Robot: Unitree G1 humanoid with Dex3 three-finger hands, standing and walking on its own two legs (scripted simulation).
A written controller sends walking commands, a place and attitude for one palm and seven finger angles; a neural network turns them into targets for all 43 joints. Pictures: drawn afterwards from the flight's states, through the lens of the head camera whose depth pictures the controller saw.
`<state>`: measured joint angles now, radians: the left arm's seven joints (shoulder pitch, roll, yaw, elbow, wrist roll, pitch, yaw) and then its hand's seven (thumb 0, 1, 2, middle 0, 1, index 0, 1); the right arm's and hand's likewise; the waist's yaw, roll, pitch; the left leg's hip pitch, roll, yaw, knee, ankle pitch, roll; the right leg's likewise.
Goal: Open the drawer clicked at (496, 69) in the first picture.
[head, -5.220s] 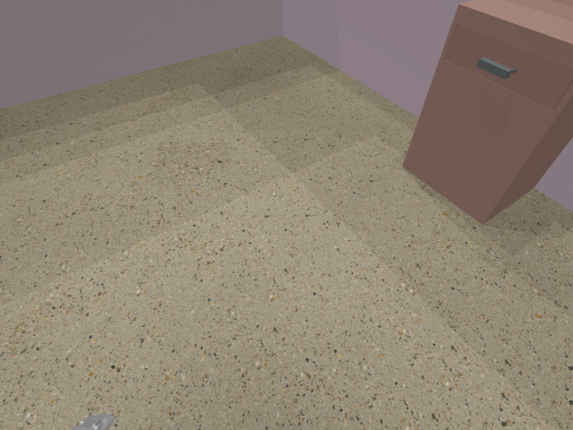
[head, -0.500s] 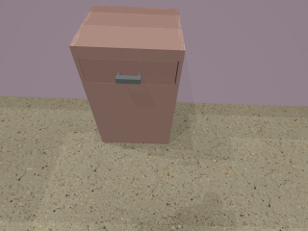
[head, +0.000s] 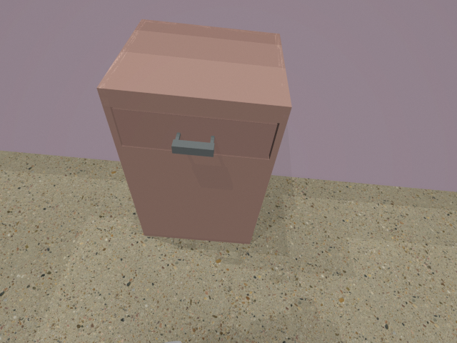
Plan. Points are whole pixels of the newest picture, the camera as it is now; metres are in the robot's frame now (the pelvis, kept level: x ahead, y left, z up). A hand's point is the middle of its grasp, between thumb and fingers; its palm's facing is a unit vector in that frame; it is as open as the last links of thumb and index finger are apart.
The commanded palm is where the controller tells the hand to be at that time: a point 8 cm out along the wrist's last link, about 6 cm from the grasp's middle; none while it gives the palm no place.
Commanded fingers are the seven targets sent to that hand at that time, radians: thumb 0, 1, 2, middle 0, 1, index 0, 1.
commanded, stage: take the last steps up to it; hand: left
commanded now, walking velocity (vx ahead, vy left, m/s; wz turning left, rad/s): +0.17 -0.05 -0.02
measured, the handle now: (194, 142) +0.64 +0.13 -0.08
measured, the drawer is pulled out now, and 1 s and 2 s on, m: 0.00 0.00 0.00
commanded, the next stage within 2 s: come to a stop and stand still in 0.08 s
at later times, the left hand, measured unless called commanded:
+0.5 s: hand (158, 323) +0.18 +0.14 -0.15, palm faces +0.06 -0.97 -0.23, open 7.3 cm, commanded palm none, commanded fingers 0.00 0.90 0.90 -0.20 -0.30 -0.20 -0.30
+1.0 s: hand out of the picture +0.08 +0.18 -0.16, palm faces +0.06 -0.97 -0.23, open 7.4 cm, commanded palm none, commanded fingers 0.00 0.90 0.90 -0.20 -0.30 -0.20 -0.30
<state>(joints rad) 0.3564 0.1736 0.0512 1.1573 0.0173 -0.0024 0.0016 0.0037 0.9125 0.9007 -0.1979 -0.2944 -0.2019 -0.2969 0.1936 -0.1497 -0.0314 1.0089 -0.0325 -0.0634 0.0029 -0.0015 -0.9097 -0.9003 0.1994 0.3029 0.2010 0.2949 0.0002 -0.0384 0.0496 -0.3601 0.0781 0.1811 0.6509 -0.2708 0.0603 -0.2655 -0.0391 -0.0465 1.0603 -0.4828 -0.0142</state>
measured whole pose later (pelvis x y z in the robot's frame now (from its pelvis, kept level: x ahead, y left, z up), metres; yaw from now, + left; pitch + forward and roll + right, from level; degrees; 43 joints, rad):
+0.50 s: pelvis +0.10 -0.03 +0.01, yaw +2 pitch +0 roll +1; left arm 0.13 0.13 0.04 1.03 0.03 0.00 0.05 0.00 0.93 0.90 -0.20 -0.29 -0.20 -0.30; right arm 0.27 -0.14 -0.05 1.10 0.00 0.04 -0.02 0.00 -0.91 -0.90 0.20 0.30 0.20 0.29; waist -0.02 0.03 0.07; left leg -0.29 0.02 0.07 0.82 -0.53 -0.02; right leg -0.32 -0.08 -0.12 0.53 -0.20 -0.02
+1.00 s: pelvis +0.08 +0.00 +0.02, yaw +1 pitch +0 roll +1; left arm 0.27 0.16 0.02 1.12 0.01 0.01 0.04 0.00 0.91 0.90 -0.20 -0.29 -0.20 -0.30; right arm 0.20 -0.17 -0.03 1.07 0.00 0.00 -0.03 0.00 -0.93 -0.90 0.20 0.30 0.20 0.30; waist 0.00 0.01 0.03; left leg -0.20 -0.01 0.10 0.45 -0.25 0.03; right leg -0.17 -0.03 -0.03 0.47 -0.30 0.00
